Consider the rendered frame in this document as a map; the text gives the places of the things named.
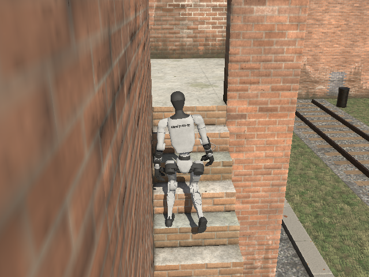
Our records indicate stairs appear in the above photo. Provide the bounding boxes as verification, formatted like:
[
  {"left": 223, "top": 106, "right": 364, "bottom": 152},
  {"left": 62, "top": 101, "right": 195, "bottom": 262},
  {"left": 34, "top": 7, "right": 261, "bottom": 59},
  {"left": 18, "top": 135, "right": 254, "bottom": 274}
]
[{"left": 152, "top": 106, "right": 244, "bottom": 277}]

